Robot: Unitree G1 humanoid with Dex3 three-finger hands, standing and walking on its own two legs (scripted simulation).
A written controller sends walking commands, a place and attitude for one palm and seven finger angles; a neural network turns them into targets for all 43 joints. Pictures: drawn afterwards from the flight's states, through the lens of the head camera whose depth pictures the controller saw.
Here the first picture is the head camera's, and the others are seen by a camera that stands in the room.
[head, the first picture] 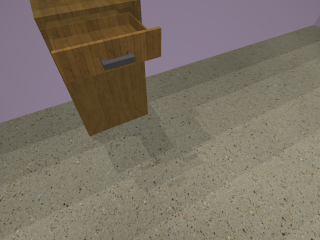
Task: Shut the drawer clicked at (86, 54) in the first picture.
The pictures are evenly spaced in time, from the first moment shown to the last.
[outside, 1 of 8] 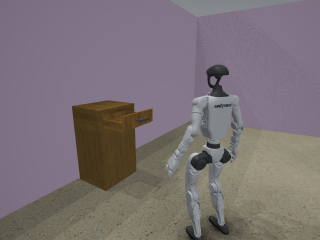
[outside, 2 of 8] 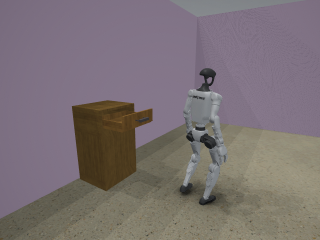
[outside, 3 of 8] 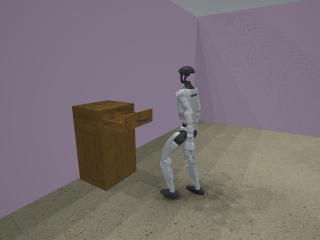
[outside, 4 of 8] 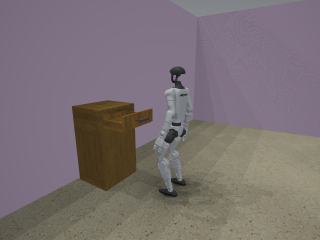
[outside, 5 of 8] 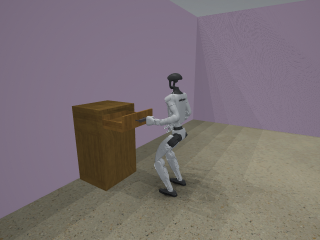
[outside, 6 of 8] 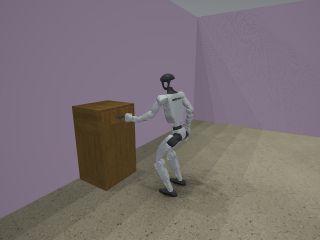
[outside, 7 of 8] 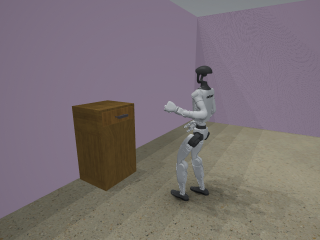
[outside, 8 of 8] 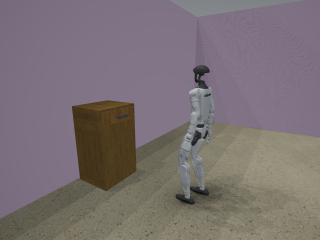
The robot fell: no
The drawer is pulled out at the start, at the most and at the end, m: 0.28 0.28 0.00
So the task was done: yes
